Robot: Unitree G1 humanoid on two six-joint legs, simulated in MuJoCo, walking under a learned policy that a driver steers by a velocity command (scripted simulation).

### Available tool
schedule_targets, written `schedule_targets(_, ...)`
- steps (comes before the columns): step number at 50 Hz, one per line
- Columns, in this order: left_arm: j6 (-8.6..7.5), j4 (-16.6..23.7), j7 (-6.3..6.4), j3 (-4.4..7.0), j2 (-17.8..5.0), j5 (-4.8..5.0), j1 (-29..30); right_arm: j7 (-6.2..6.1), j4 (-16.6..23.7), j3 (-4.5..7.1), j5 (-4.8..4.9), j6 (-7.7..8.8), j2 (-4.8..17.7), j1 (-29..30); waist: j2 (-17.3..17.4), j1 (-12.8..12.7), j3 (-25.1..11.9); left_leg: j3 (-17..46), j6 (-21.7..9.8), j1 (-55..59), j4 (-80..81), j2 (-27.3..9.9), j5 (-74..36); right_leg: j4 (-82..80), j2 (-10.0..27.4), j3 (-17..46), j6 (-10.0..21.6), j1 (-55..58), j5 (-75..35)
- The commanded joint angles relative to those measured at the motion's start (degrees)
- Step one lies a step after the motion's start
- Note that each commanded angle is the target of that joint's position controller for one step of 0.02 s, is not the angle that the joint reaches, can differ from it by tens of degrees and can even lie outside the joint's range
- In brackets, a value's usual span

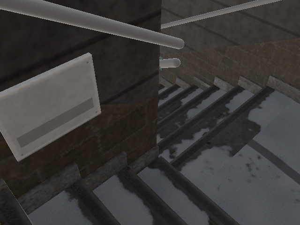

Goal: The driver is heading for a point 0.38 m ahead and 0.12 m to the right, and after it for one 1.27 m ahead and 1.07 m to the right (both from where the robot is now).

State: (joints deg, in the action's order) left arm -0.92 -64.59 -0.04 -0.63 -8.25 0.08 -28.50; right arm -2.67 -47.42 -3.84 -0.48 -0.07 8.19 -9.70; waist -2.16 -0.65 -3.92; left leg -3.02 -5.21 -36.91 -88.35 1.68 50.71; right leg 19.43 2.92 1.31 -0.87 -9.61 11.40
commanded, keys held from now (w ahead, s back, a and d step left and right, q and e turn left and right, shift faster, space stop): no key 0.48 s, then w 0.52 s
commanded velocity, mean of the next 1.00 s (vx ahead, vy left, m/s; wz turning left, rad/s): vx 0.16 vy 0.00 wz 0.00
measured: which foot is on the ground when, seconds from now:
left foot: down 0.00-0.82, up 0.84-1.00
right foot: down 0.00-0.58, up 0.60-0.82, down 0.84-1.00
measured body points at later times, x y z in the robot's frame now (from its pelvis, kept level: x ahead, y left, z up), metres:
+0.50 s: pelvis -0.01 +0.04 +0.01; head -0.02 +0.03 +0.46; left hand -0.14 +0.23 -0.15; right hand +0.10 -0.15 -0.14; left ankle -0.05 +0.11 -0.58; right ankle -0.02 -0.12 -0.75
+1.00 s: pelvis +0.09 -0.02 -0.03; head +0.08 -0.06 +0.42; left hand -0.06 +0.17 -0.16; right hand +0.19 -0.24 -0.19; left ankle +0.12 +0.10 -0.54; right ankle +0.02 -0.07 -0.75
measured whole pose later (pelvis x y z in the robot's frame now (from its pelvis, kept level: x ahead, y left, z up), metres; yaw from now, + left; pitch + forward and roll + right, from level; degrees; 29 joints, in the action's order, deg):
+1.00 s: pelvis +0.09 -0.02 -0.03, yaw -1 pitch +0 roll +3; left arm -3.4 -68.5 0.9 -1.2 -5.3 -1.2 -33.4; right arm -1.1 -59.6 0.6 -2.6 -1.3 9.7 -8.0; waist 1.4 -3.3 -2.2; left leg -2.3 -2.6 -52.5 -101.9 1.2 16.4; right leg 36.0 -4.6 1.6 6.2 -10.7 25.3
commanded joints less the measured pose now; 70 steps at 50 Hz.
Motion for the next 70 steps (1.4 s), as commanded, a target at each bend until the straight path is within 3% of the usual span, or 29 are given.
schedule_targets(1,-0.03,-2.85,0.61,0.9,-5.47,-0.02,-8.46,-0.46,2.99,-0.51,0.63,0.62,2.26,0.75,-1.92,0.66,-2.76,7.06,-3.11,5.23,12.58,-3.57,-30.43,0.11,6.75,-0.23,4.93,4.97,-49.57)
schedule_targets(7,1.92,-4.95,0.02,0.11,-3.5,-1.16,-9.28,-1.0,0.3,-1.52,0.95,-0.95,-0.03,3.94,2.54,-0.67,0.01,8.75,-3.13,1.27,21.26,-4.48,-22.64,-3.39,6.34,-2.74,2.65,6.3,-33.37)
schedule_targets(25,3.25,-5.56,-0.77,-0.49,-2.42,-1.36,-9.51,-0.37,-4.68,-2.23,0.49,-0.34,0.83,4.94,-0.4,-0.15,7.03,12.56,-5.32,-7.86,29.69,-3.25,-7.22,-4.67,7.16,-5.8,1.01,7.25,-17.91)
schedule_targets(31,3.37,0.02,-0.79,-0.39,-1.91,-1.19,-2.4,0.08,-7.87,2.2,-0.71,-1.93,10.83,-2.66,4.1,2.9,11.64,28.64,-12.48,-3.7,43.89,-6.44,23.06,8.65,-0.26,-6.12,4.41,-8.5,2.23)
schedule_targets(35,1.29,2.63,-1.04,1.25,-3.05,-2.57,2.09,-1.36,-11.65,5.02,-1.48,-1.32,9.93,-4.06,7.12,3.63,12.71,39.64,-17.74,2.6,44.96,-12.7,20.46,22.52,-0.51,3.27,7.46,-21.04,6.27)
schedule_targets(37,0.64,1.04,-0.24,1.98,-3.37,-1.88,0.4,-2.39,-13.68,6.05,-2.34,-0.7,8.66,-4.85,5.15,2.59,10.88,37.18,-16.19,4.89,38.66,-13.97,11.79,21.34,1.55,7.54,6.8,-19.7,7.08)
schedule_targets(39,0.48,-3.38,0.74,2.21,-1.83,-0.22,-10.93,-2.98,-12.87,6.05,-2.16,-1.31,7.03,3.31,2.93,-6.1,6.62,22.91,-11.01,-5.14,27.39,-9.61,-2.82,12.08,1.27,3.38,5.48,1.64,1.04)
schedule_targets(40,0.54,-6.75,1.25,2.09,-0.27,0.21,-19.95,-2.74,-12.97,5.96,-2.05,-1.68,5.72,6.25,-2.01,-11.83,2.97,11.97,-8.69,-10.44,14.6,-5.98,-12.56,5.12,-0.11,-0.88,5.16,16.2,-3.46)
schedule_targets(41,0.58,-8.56,1.12,1.96,0.32,0.41,-22.97,-1.18,-13.53,4.97,-2.22,-1.71,1.16,6.58,-12.36,-13.62,1.35,-2.5,-5.84,-15.02,-11.36,1.83,-14.27,5.19,0.18,-1.11,4.76,20.84,-1.55)
schedule_targets(42,0.42,-7.2,-0.03,1.0,0.09,-0.62,-19.19,0.07,-10.93,3.94,-1.82,-1.45,-1.93,8.69,-11.5,-10.66,4.24,-4.65,-4.19,-26.93,-29.79,4.24,-13.89,13.22,3.03,7.78,3.0,18.09,2.7)
schedule_targets(43,0.52,-5.01,-1.62,0.07,-1.59,-1.06,-13.77,0.91,-8.29,4.05,-1.39,-0.51,-0.58,7.82,-5.18,-6.18,5.77,-2.22,-4.64,-31.96,-35.9,2.51,-17.95,15.81,3.81,12.99,0.51,14.17,-9.38)
schedule_targets(44,-0.49,-4.34,-1.01,1.43,-7.58,-2.9,-13.83,2.54,-6.58,4.6,-1.87,0.32,0.81,3.35,-13.43,-3.39,1.17,0.53,-2.59,-34.33,-28.67,2.93,-19.82,1.58,11.82,35.44,3.64,14.42,16.32)
schedule_targets(45,-1.47,-3.62,-0.63,1.33,-6.83,-1.95,-10.79,2.33,-7.44,5.11,-3.13,0.44,4.75,4.65,-7.18,-2.48,8.42,2.36,-0.65,-37.58,-27.91,0.01,-23.05,-4.39,14.23,38.07,4.14,8.87,28.15)
schedule_targets(48,-3.57,-1.22,1.61,0.69,-6.18,-1.48,-5.54,1.42,-8.79,4.82,-2.37,-0.58,4.99,4.29,0.34,0.16,14.48,3.58,3.76,-32.55,-11.39,-3.08,-37.35,-0.48,8.8,25.7,3.51,1.05,9.89)
schedule_targets(52,-4.89,-1.21,2.42,-0.97,-0.92,0.32,-4.88,2.58,-7.31,3.6,-1.49,-0.4,1.7,8.28,-4.03,-0.8,13.28,-1.92,6.17,-18.29,17.34,-2.67,-53.76,1.11,3.34,14.36,4.38,-5.78,-12.83)
schedule_targets(55,-4.83,-1.38,2.31,-0.78,-2.04,0.79,-6.64,2.93,-2.03,3.46,-0.23,0.76,1.49,19.62,-5.59,-5.39,15.57,-4.3,5.37,-3.02,40.41,-1.62,-61.76,-7.58,4.7,12.92,3.92,-7.82,-19.67)
schedule_targets(57,-4.55,-1.76,1.65,-0.27,-3.99,-0.19,-6.39,3.29,-0.84,3.59,1.32,0.85,1.8,20.27,-6.59,-5.2,16.55,-4.94,4.21,1.92,45.73,-0.61,-56.0,-9.95,5.96,11.59,4.46,-2.95,-27.92)
schedule_targets(58,-4.55,-2.97,1.47,-0.23,-5.16,-0.81,-7.13,3.42,-2.96,4.64,0.63,0.92,4.01,14.86,-6.32,-2.97,14.79,-2.99,2.55,5.27,40.18,-0.68,-57.63,-5.56,5.89,10.12,4.89,0.71,-41.04)
schedule_targets(59,-5.49,-4.19,-1.21,1.82,-10.66,-10.51,-6.53,7.31,-0.69,5.3,-3.86,2.38,2.99,4.5,-3.08,6.21,11.07,4.71,2.43,4.48,28.72,-2.66,-54.95,5.49,3.79,10.26,2.5,2.11,-47.84)
schedule_targets(60,-6.37,0.8,-2.19,3.62,-12.19,-10.07,3.88,7.7,-1.84,6.71,-4.16,3.28,6.14,-0.58,3.56,7.98,5.97,2.25,2.53,9.11,29.93,-0.85,-47.92,10.44,3.8,8.25,3.05,2.05,-58.96)
schedule_targets(62,-7.17,8.85,-2.38,5.22,-12.08,-4.44,17.94,5.63,-6.58,9.67,-3.56,4.57,11.08,-18.52,4.58,14.32,3.07,-0.53,1.93,36.26,39.11,1.61,-46.91,28.82,-0.59,7.13,-0.14,-16.44,-63.03)
schedule_targets(63,-7.29,11.56,-2.58,5.74,-11.49,-1.52,21.41,3.76,-8.73,9.92,-2.74,5.47,9.31,-29.16,13.97,19.26,-2.37,6.23,-5.06,45.31,55.98,-6.35,-57.48,58.88,-5.3,9.56,1.23,-20.0,-24.74)
schedule_targets(64,-6.4,6.49,-4.77,2.5,1.77,-2.16,0.77,4.8,-11.16,7.76,-4.72,6.6,5.84,-33.29,10.27,7.84,-21.42,26.06,-23.28,66.01,41.88,-27.81,-95.46,76.99,-8.11,7.73,-0.28,-30.37,31.94)
schedule_targets(65,-5.7,9.44,-3.73,2.99,2.12,0.54,2.69,5.61,-11.5,7.71,-8.59,7.61,6.17,-30.43,-0.78,6.05,-7.75,34.68,-25.41,45.92,50.63,-30.93,-100.39,79.39,-9.34,14.42,2.75,-32.83,25.2)
schedule_targets(66,-4.93,12.15,-2.61,2.74,0.85,0.73,8.3,6.56,-8.25,7.53,-6.62,7.95,6.91,-17.47,0.5,2.67,0.35,27.45,-21.76,34.18,55.7,-30.95,-90.24,74.54,-3.77,12.49,4.53,-34.02,22.61)
schedule_targets(67,-3.11,15.28,-1.51,3.42,-1.6,-1.52,11.19,6.87,-4.4,6.8,-3.03,8.15,4.25,-3.35,2.07,-1.11,3.87,24.71,-17.01,24.32,59.62,-27.37,-67.46,68.71,-0.49,10.79,4.51,-35.75,21.1)
schedule_targets(68,-2.79,15.48,-1.05,3.62,-1.94,-4.3,13.56,5.39,-3.65,5.14,-1.25,8.18,-1.19,-0.84,1.79,-1.91,4.75,13.79,-9.95,16.87,59.68,-19.89,-67.3,59.08,2.25,7.59,3.76,-29.88,18.16)
schedule_targets(69,-2.57,13.79,-2.35,2.88,0.6,-4.13,6.78,4.86,-3.66,5.47,-1.67,8.16,1.39,-0.84,8.05,-6.32,5.87,4.83,-7.93,4.35,59.3,-14.26,-66.05,60.53,-0.58,1.61,1.97,-17.28,14.76)
schedule_targets(70,-2.96,10.42,-3.69,3.05,-0.57,-3.75,-1.41,3.92,-1.65,5.64,-3.07,9.14,2.33,3.48,7.19,-8.34,7.37,-1.37,-5.25,-5.29,57.33,-10.37,-58.98,57.81,-0.81,0.71,1.37,-10.98,-1.09)
Keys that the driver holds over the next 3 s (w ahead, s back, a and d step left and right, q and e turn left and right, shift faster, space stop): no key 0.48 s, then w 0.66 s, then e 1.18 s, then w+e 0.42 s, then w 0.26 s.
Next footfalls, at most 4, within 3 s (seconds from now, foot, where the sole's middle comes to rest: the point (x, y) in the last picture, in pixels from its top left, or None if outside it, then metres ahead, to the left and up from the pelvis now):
0.84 right None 0.06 -0.07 -0.79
1.24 left None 0.33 0.07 -0.79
1.66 right None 0.43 -0.22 -0.96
2.02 left None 0.61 -0.04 -0.96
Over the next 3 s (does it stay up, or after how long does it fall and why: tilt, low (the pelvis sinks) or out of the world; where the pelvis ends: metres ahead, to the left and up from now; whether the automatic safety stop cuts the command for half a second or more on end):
stays up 0.62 -0.26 -0.33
